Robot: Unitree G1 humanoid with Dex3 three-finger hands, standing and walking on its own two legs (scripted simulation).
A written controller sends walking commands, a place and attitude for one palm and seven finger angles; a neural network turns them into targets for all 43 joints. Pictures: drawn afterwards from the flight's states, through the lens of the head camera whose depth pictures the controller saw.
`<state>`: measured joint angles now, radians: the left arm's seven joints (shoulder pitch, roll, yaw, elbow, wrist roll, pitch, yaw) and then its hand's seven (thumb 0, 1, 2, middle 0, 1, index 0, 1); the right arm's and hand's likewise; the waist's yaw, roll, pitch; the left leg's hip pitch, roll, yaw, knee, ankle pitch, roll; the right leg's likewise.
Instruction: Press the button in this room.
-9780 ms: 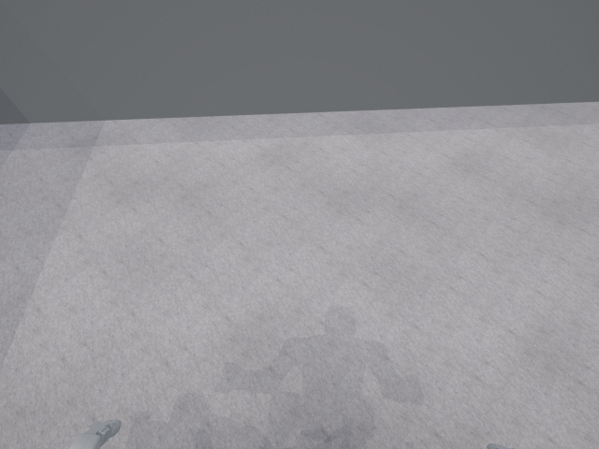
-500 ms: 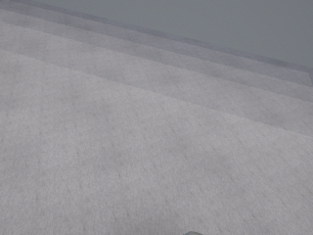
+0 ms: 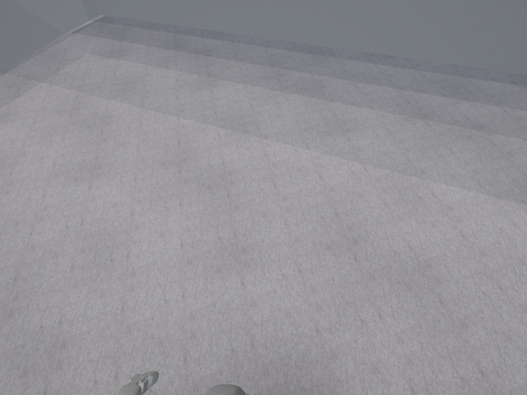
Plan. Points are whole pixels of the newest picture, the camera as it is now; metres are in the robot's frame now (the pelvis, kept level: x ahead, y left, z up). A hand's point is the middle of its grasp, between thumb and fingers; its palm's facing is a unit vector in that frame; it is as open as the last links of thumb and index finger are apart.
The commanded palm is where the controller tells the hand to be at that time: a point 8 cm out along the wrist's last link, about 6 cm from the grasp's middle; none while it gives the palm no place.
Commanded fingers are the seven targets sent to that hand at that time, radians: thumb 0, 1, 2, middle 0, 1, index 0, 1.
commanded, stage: turn or walk to find it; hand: left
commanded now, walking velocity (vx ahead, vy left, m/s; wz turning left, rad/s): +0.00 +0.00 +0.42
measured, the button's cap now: out of the picture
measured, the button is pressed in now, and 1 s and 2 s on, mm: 0 0 0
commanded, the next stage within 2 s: none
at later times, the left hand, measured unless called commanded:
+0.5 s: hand out of the picture -0.07 +0.25 -0.19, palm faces +0.28 -0.93 -0.24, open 7.4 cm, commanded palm none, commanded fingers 0.00 0.90 0.90 -0.20 -0.30 -0.20 -0.30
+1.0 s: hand out of the picture -0.02 +0.20 -0.14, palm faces +0.41 -0.87 -0.29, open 7.4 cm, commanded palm none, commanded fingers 0.00 0.90 0.90 -0.20 -0.30 -0.20 -0.30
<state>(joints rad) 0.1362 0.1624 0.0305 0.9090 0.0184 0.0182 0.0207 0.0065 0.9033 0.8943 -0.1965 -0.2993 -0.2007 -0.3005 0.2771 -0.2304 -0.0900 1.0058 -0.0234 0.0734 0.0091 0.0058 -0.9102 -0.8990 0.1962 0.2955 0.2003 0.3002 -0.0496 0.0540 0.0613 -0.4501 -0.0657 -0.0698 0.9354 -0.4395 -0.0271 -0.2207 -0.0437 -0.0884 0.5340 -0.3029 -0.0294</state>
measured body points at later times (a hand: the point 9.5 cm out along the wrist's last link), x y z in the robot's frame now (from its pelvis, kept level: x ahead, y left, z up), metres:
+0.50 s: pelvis -0.03 +0.04 -0.01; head +0.00 +0.08 +0.44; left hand -0.08 +0.30 -0.17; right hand +0.14 -0.18 -0.13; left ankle -0.05 +0.14 -0.74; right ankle -0.02 -0.09 -0.69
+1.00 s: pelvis -0.04 -0.02 +0.00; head -0.01 -0.05 +0.45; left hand -0.04 +0.25 -0.12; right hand +0.08 -0.24 -0.17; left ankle -0.08 +0.12 -0.69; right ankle +0.00 -0.10 -0.74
